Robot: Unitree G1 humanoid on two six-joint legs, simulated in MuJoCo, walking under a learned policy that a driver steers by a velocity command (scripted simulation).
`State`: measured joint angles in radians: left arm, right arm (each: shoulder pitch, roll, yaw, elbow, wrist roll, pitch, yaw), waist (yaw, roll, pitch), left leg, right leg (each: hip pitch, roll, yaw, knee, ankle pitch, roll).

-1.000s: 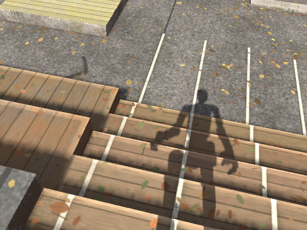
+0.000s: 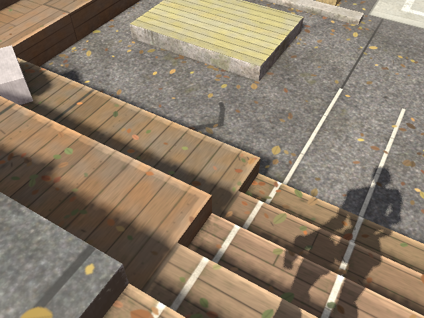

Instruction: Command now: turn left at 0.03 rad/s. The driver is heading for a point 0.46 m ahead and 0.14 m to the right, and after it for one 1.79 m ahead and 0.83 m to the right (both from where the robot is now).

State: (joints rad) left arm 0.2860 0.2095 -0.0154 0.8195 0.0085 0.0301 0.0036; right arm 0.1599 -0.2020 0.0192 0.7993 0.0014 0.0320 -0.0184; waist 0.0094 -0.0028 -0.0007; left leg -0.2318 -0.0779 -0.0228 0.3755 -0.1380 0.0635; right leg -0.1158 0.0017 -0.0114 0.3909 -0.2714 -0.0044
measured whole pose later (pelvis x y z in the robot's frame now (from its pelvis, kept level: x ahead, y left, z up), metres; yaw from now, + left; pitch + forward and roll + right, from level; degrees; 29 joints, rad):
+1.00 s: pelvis +0.25 +0.02 -0.09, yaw -9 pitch +0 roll +1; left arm 0.15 0.23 0.05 0.86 0.04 0.03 -0.05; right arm 0.47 -0.20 0.00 1.02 -0.03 -0.10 -0.06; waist -0.07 -0.02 0.03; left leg -0.05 -0.05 0.22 0.88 -0.81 0.08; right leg -0.43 0.02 -0.09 0.53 0.37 -0.10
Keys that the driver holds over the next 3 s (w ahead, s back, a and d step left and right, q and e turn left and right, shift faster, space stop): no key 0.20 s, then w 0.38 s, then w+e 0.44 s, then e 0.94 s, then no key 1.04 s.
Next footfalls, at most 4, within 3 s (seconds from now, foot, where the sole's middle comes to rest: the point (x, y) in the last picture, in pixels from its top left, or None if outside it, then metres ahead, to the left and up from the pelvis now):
1.04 right None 0.37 -0.04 -0.93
1.70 left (197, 300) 0.72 0.10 -1.08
2.22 right None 0.45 0.12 -0.93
2.84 left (171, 293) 0.73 0.19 -1.04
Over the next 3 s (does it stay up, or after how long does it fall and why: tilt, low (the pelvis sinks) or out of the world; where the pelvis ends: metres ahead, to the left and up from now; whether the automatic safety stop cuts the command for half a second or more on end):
stays up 0.56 0.12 -0.22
